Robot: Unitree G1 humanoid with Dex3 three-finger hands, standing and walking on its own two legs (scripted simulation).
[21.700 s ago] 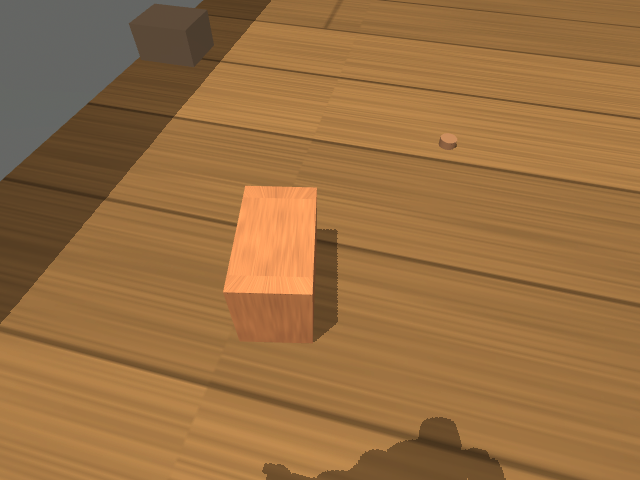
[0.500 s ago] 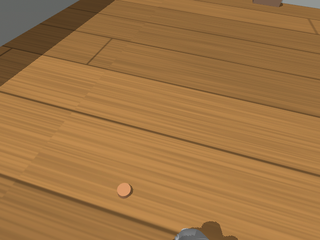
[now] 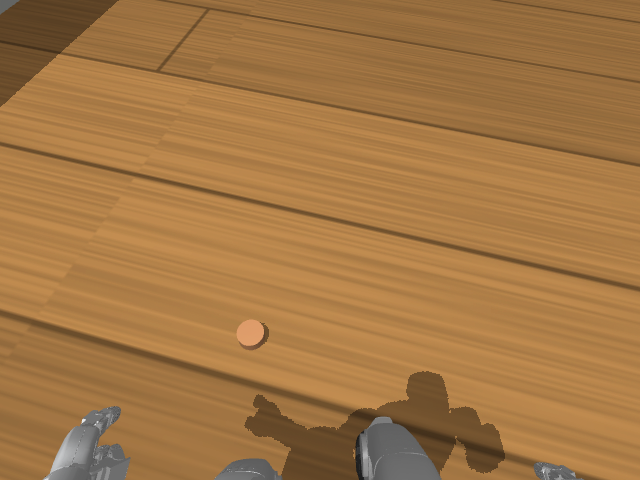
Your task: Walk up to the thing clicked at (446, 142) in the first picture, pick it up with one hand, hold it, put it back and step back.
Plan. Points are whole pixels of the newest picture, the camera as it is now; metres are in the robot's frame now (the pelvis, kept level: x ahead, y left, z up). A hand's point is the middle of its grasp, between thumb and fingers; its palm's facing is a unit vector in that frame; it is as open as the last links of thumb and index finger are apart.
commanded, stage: walk up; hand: left
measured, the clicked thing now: (251, 334) +0.53 +0.20 -0.72
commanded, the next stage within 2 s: none
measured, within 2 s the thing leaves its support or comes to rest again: neither
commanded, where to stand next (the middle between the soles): +0.13 -0.03 m, yaw -2 degrees
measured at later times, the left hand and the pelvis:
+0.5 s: hand out of the picture +0.05 +0.28 -0.12, palm faces -0.05 -0.93 -0.37, open 7.4 cm; pelvis +0.00 +0.02 +0.02, yaw -2 degrees
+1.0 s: hand out of the picture +0.07 +0.28 -0.12, palm faces -0.07 -0.90 -0.43, open 7.4 cm; pelvis +0.01 -0.02 +0.01, yaw -3 degrees
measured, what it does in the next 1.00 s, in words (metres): steps on the spot: right foot, then left foot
